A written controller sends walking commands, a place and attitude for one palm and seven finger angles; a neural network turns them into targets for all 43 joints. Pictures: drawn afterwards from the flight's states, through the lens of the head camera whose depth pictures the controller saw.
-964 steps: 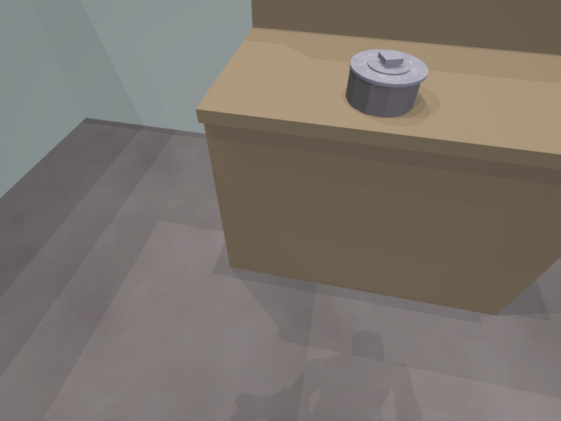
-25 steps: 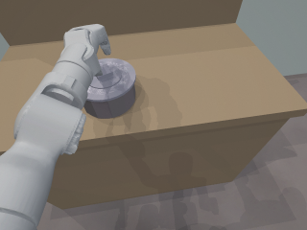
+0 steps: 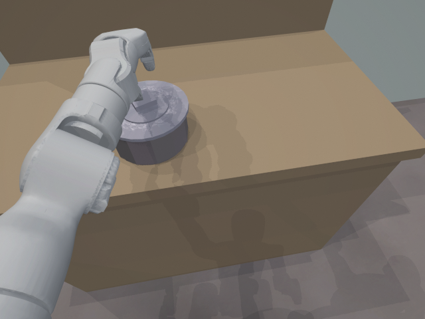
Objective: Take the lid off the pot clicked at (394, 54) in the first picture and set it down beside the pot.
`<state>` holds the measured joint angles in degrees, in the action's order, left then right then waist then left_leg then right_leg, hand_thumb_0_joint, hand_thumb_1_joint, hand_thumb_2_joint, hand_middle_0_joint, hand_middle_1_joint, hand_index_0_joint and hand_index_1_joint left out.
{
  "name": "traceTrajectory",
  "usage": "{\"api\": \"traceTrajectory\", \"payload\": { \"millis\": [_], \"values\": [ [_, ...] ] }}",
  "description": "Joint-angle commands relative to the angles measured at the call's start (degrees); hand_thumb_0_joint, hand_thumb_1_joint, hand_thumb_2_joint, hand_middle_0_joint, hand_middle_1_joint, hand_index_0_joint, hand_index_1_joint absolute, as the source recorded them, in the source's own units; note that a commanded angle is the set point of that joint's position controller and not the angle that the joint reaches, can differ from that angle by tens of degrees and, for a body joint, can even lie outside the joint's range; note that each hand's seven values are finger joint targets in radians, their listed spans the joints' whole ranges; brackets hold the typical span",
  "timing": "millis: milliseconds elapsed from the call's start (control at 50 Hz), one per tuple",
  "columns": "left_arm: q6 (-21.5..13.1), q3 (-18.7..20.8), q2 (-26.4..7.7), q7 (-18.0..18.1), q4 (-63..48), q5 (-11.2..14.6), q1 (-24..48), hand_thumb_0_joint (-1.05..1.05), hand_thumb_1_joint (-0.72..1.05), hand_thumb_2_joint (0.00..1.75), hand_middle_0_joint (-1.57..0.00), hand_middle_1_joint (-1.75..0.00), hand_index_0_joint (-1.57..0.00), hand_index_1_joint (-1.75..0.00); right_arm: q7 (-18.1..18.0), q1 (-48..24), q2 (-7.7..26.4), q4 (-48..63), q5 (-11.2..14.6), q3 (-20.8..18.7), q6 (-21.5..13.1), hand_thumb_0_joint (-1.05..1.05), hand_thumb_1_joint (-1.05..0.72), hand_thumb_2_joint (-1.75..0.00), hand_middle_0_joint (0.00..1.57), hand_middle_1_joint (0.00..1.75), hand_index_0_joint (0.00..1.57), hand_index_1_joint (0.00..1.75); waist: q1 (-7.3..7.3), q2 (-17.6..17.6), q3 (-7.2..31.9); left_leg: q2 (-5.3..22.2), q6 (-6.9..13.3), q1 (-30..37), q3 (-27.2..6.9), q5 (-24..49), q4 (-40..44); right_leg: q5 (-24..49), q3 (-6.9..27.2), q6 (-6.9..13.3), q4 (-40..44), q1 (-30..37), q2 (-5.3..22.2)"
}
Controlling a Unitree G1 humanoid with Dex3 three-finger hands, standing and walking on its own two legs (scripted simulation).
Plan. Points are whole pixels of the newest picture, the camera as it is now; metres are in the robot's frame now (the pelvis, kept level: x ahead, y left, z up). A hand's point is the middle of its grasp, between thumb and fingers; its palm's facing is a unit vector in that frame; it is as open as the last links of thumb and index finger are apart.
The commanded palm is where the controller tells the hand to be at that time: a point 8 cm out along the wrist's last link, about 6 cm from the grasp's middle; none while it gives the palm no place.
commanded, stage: move the open hand above the knob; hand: left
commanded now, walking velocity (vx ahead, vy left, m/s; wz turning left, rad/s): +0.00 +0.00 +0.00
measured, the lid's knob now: (142, 99) +0.54 +0.10 +0.12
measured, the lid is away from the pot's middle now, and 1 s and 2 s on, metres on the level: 0.00 0.00 0.00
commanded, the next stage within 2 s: lower the open fingers around the knob in 0.64 s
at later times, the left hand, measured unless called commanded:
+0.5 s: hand (130, 84) +0.49 +0.10 +0.20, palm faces -0.30 -0.07 -0.95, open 10.5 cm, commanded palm +0.50 +0.10 +0.25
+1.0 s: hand (133, 89) +0.49 +0.09 +0.18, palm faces -0.40 -0.10 -0.91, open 10.5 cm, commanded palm +0.51 +0.09 +0.23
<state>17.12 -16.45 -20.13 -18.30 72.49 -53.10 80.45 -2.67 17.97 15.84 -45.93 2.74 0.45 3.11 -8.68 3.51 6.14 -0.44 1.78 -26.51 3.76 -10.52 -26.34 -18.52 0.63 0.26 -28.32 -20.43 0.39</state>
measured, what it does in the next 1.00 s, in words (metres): stands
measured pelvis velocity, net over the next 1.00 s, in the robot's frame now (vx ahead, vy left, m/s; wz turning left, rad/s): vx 0.00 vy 0.00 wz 0.01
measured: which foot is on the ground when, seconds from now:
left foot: down 0.00-1.00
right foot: down 0.00-1.00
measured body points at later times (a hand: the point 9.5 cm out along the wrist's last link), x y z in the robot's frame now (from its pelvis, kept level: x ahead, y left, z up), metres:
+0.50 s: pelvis -0.01 -0.01 +0.00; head +0.03 -0.03 +0.45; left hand +0.50 +0.10 +0.25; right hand +0.04 -0.28 -0.14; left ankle +0.02 +0.10 -0.74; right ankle -0.06 -0.12 -0.74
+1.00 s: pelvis +0.00 +0.00 +0.00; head +0.04 -0.02 +0.45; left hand +0.51 +0.10 +0.23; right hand +0.02 -0.27 -0.14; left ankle +0.02 +0.10 -0.74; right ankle -0.06 -0.12 -0.74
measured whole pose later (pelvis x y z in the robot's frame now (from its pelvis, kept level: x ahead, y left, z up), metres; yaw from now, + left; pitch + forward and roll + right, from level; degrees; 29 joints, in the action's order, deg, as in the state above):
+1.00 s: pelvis +0.00 +0.00 +0.00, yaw +1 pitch +10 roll +1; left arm 19.9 -17.4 -18.6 -23.5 75.4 -51.6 81.4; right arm -3.0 17.1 16.2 -46.2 2.4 0.5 3.2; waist -8.9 3.3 6.0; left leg -0.6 1.8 -26.4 3.1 -10.4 -26.4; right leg -18.6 0.1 0.3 -28.4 -20.1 0.5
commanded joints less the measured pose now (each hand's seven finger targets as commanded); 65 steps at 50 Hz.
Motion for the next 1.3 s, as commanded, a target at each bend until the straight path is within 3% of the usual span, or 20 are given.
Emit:
{"api": "traceTrajectory", "payload": {
  "millis": [0,60,120,200,280,320,380,520,660,720,740,780,820,840,900,960,1040,1120,1180,1280],
  "values": [
    [0.8,2.9,-12.0,2.0,-10.4,-0.9,31.7,0.00,-0.18,1.10,-0.61,-0.45,-0.61,-0.45,-0.2,1.5,8.5,4.9,-0.5,-2.7,-1.2,0.00,-0.90,-0.90,0.20,0.30,0.20,0.30,0.21,-6.5,24.4,-1.9,3.4,23.2,-2.9,23.0,-3.0,27.6,-1.0,1.0,2.7,0.3,-3.4],
    [1.7,2.2,-12.1,2.0,-10.1,-1.6,33.0,0.00,-0.18,1.10,-0.61,-0.45,-0.61,-0.45,-0.5,0.7,8.4,5.0,-0.2,-2.3,-0.9,0.00,-0.90,-0.90,0.20,0.30,0.20,0.30,-0.58,-7.4,22.1,-2.1,3.5,21.4,-2.4,18.6,-2.0,25.8,-0.9,0.8,3.1,0.0,-3.4],
    [0.8,3.0,-13.4,1.7,-12.1,-1.5,33.1,0.00,-0.18,1.10,-0.61,-0.45,-0.61,-0.45,-0.8,0.1,8.3,5.7,-0.3,-2.3,-1.2,0.00,-0.90,-0.90,0.20,0.30,0.20,0.30,-0.11,-6.8,23.7,-2.2,3.6,22.2,-2.5,18.7,-2.0,26.3,-0.6,0.8,3.1,1.1,-3.2],
    [0.3,0.0,-8.9,0.9,-13.4,-0.8,31.8,0.00,-0.18,1.10,-0.61,-0.45,-0.61,-0.45,-0.6,-0.3,7.8,6.0,-0.1,-2.5,-1.2,0.00,-0.90,-0.90,0.20,0.30,0.20,0.30,-0.09,-5.8,23.4,-1.9,3.5,24.2,-2.7,20.8,-2.5,26.2,-0.8,0.9,3.2,-0.5,-3.1],
    [1.3,0.7,-10.2,0.9,-9.9,-0.6,31.0,0.00,-0.18,1.10,-0.61,-0.45,-0.61,-0.45,-0.8,-0.5,8.3,5.4,0.1,-2.1,-0.7,0.00,-0.90,-0.90,0.20,0.30,0.20,0.30,-1.01,-8.5,18.5,-2.3,3.6,21.1,-2.6,14.2,-1.5,22.5,-0.9,0.7,4.1,-1.5,-3.3],
    [0.9,1.6,-12.1,0.9,-11.2,-0.3,33.3,0.00,-0.18,1.10,-0.61,-0.45,-0.61,-0.45,-1.1,-1.0,8.4,5.5,0.1,-1.8,-0.6,0.00,-0.90,-0.90,0.20,0.30,0.20,0.30,-1.02,-7.7,19.4,-2.5,3.7,20.1,-2.4,12.7,-1.0,23.1,-0.5,0.7,4.0,-0.1,-2.9],
    [0.4,-0.5,-9.0,1.4,-12.3,-0.9,35.7,0.00,-0.18,1.10,-0.61,-0.45,-0.61,-0.45,-1.3,-1.1,7.8,5.3,0.3,-1.8,-1.1,0.00,-0.90,-0.90,0.20,0.30,0.20,0.30,-1.66,-4.3,20.6,-2.2,3.5,22.9,-2.8,14.0,-1.6,22.2,-0.6,1.0,3.9,-2.7,-3.2],
    [0.9,2.8,-14.1,1.7,-8.5,-1.4,32.3,0.00,-0.18,1.10,-0.61,-0.45,-0.61,-0.45,-1.8,-0.7,8.4,5.2,0.0,-1.6,-1.0,0.00,-0.90,-0.90,0.20,0.30,0.20,0.30,-1.08,-7.8,21.0,-2.5,3.7,18.9,-1.9,12.7,-1.3,24.9,-0.2,0.5,3.8,1.7,-2.7],
    [-0.9,-0.8,-8.5,0.9,-14.3,-1.1,35.3,0.00,-0.18,1.10,-0.61,-0.45,-0.61,-0.45,-1.0,-0.1,7.8,5.7,0.0,-2.4,-2.0,0.00,-0.90,-0.90,0.20,0.30,0.20,0.30,-1.08,-2.3,25.5,-1.9,3.4,26.7,-3.2,21.3,-3.1,25.8,-0.7,1.0,3.0,-2.1,-3.4],
    [-0.2,2.1,-12.0,0.2,-9.3,-0.9,29.4,0.00,-0.18,1.10,-0.61,-0.45,-0.61,-0.45,-1.0,0.5,8.4,5.1,-0.2,-2.3,-1.0,0.00,-0.90,-0.90,0.20,0.30,0.20,0.30,-0.58,-7.0,22.4,-2.3,3.7,22.2,-2.4,19.8,-2.7,27.5,-0.6,0.8,3.1,0.5,-3.3],
    [3.5,1.0,-10.6,-1.2,-3.4,0.3,31.3,0.00,-0.18,1.10,-0.61,-0.45,-0.61,-0.45,-0.8,-0.3,8.9,3.7,-0.1,-2.2,-0.5,0.00,-0.90,-0.90,0.20,0.30,0.20,0.30,-0.33,-6.4,21.1,-3.4,3.7,20.8,-2.1,16.7,-2.0,27.2,-1.0,0.8,3.0,0.1,-3.4],
    [5.8,1.7,-12.1,-2.2,-4.3,0.5,34.0,0.00,-0.18,1.10,-0.61,-0.45,-0.61,-0.45,-0.6,0.5,9.1,3.8,0.1,-2.0,-0.4,0.00,-0.90,-0.90,0.20,0.30,0.20,0.30,-0.70,-8.3,19.3,-3.5,3.8,19.3,-2.0,14.8,-1.3,27.1,-1.1,0.5,3.6,0.5,-3.4],
    [5.0,0.8,-11.2,-2.7,-7.2,0.4,37.5,0.00,-0.18,1.10,-0.61,-0.45,-0.61,-0.45,-0.7,0.1,9.1,4.2,-0.2,-2.0,-0.9,0.00,-0.90,-0.90,0.20,0.30,0.20,0.30,-1.21,-6.7,21.7,-3.6,4.0,21.1,-2.5,16.6,-1.9,28.3,-0.8,0.7,3.3,0.2,-3.3],
    [4.2,-1.3,-8.0,-2.9,-8.8,0.3,39.4,0.00,-0.18,1.10,-0.61,-0.45,-0.61,-0.45,-0.7,0.2,8.8,4.2,-0.1,-2.2,-1.3,0.00,-0.90,-0.90,0.20,0.30,0.20,0.30,-2.03,-4.7,23.0,-3.3,3.8,23.4,-3.0,18.2,-2.5,27.9,-0.9,0.8,3.2,-2.0,-3.5],
    [2.1,-0.1,-8.8,-3.2,-9.1,-0.1,34.7,0.00,-0.18,1.10,-0.61,-0.45,-0.61,-0.45,-0.9,2.1,8.9,4.1,-0.8,-3.0,-1.9,0.00,-0.90,-0.90,0.20,0.30,0.20,0.30,-1.77,-8.0,24.6,-2.8,4.0,24.6,-3.4,21.5,-3.7,29.0,-0.9,0.6,3.2,-1.2,-3.7],
    [2.4,-0.2,-7.9,-3.2,-5.8,0.1,30.7,0.00,-0.18,1.10,-0.61,-0.45,-0.61,-0.45,-0.8,1.9,9.2,3.9,-0.5,-2.9,-0.8,0.00,-0.90,-0.90,0.20,0.30,0.20,0.30,-1.93,-9.3,21.7,-2.9,3.9,22.0,-2.9,19.7,-3.0,27.7,-1.2,0.6,2.8,-2.1,-3.7],
    [2.0,-0.4,-7.3,-1.5,-7.4,0.1,33.2,0.00,-0.18,1.10,-0.61,-0.45,-0.61,-0.45,-0.6,1.6,8.8,4.1,-0.6,-2.8,-0.9,0.00,-0.90,-0.90,0.20,0.30,0.20,0.30,-1.89,-4.8,20.9,-2.5,3.6,23.8,-3.3,19.1,-3.0,24.4,-1.4,0.9,3.0,-4.7,-3.8],
    [1.4,2.4,-11.6,0.4,-7.8,-0.6,34.4,0.00,-0.18,1.10,-0.61,-0.45,-0.61,-0.45,-1.1,2.0,8.6,4.0,-0.8,-2.6,-1.2,0.00,-0.90,-0.90,0.20,0.30,0.20,0.30,-1.44,-4.5,24.3,-2.5,3.6,23.6,-3.4,18.8,-2.9,25.0,-1.1,1.2,2.5,-2.3,-3.7],
    [3.1,1.1,-9.3,0.7,-2.3,-1.0,30.7,0.00,-0.18,1.10,-0.61,-0.45,-0.61,-0.45,-1.2,2.5,8.8,3.2,-0.5,-2.4,-0.8,0.00,-0.90,-0.90,0.20,0.30,0.20,0.30,-2.01,-6.0,20.7,-2.4,3.4,20.7,-3.1,16.2,-2.5,23.4,-1.4,1.0,2.8,-3.6,-3.9],
    [2.2,-0.5,-7.1,0.8,-2.6,-0.5,33.8,0.00,-0.18,1.10,-0.61,-0.45,-0.61,-0.45,-1.4,2.9,9.1,2.8,-0.4,-2.7,-1.1,0.00,-0.90,-0.90,0.20,0.30,0.20,0.30,-3.62,-6.0,21.0,-2.4,3.7,21.4,-3.2,14.9,-3.2,22.5,-1.2,0.7,3.0,-5.7,-4.1]
  ]
}}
